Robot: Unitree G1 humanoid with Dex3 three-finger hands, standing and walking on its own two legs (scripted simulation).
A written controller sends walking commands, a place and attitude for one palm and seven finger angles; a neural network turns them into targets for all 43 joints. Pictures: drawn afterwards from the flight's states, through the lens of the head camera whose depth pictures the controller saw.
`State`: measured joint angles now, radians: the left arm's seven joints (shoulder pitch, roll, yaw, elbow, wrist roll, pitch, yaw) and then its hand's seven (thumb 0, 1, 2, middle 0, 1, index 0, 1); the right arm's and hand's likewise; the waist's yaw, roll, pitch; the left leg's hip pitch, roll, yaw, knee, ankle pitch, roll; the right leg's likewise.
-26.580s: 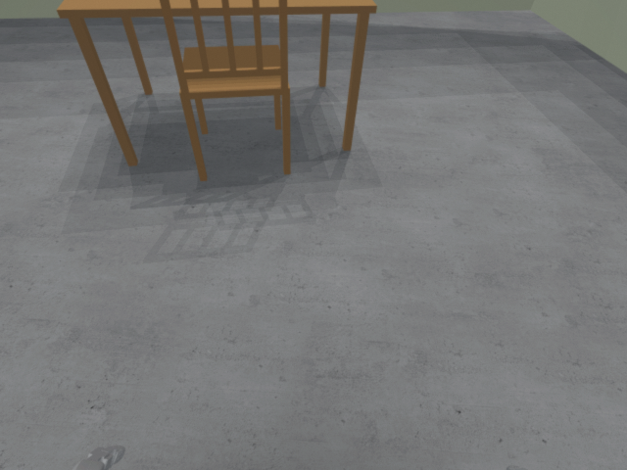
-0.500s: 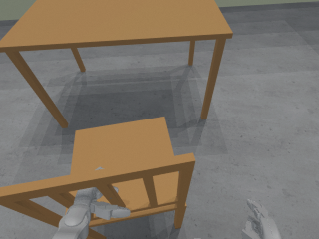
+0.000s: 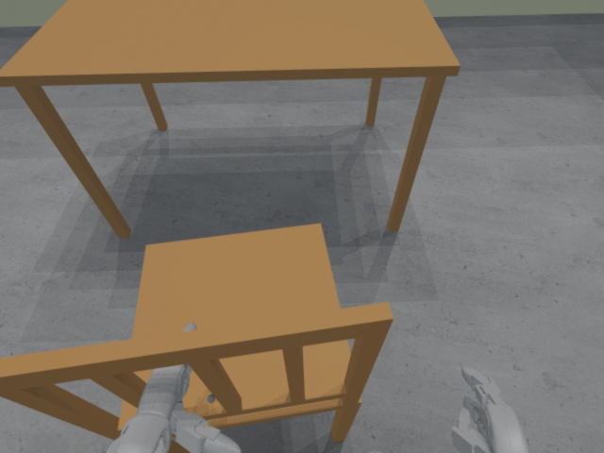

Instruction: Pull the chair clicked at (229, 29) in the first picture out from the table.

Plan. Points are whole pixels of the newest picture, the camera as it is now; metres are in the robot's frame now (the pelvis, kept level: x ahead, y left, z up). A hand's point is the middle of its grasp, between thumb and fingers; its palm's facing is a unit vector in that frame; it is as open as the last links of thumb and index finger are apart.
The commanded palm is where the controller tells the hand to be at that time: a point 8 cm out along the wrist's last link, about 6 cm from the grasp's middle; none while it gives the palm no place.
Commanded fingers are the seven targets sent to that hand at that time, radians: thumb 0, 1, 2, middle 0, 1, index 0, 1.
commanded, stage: draw the fingers out of the gap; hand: left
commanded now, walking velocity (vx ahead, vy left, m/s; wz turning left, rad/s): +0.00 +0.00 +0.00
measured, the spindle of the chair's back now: (220, 384) +0.23 +0.13 -0.06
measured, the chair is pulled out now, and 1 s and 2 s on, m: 0.62 0.62 0.61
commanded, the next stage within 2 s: draw the hand back to the body in 0.70 s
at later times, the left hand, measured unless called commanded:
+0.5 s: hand out of the picture +0.13 +0.13 -0.03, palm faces -0.04 -0.99 -0.15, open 17.5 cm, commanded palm +0.11 +0.18 -0.02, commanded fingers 0.00 -0.55 0.20 0.00 0.00 0.00 0.00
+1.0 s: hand out of the picture +0.11 +0.14 +0.00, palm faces +0.08 -1.00 -0.06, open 17.4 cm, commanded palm +0.08 +0.21 +0.02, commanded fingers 0.00 -0.55 0.20 0.00 0.00 0.00 0.00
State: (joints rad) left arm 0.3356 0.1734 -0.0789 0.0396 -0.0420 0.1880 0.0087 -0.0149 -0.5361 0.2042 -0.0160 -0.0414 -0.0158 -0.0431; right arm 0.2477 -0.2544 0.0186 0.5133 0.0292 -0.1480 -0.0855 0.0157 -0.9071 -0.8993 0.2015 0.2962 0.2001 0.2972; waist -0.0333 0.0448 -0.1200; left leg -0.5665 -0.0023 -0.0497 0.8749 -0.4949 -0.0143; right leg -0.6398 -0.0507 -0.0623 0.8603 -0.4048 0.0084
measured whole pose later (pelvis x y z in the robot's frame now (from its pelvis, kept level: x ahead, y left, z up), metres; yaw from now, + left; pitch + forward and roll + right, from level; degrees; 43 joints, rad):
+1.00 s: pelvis -0.01 +0.00 -0.03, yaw +1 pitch +13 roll -2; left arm 0.85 0.19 -0.07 -0.38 -0.12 -0.04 -0.02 -0.02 -0.54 0.20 0.00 0.00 -0.04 -0.02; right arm 0.25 -0.19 -0.02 0.46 0.05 -0.17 -0.12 0.02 -0.91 -0.90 0.20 0.30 0.20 0.30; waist 0.01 0.04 -0.17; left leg -0.74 0.01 -0.08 1.09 -0.58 -0.02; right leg -0.78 -0.05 -0.09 1.03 -0.47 0.00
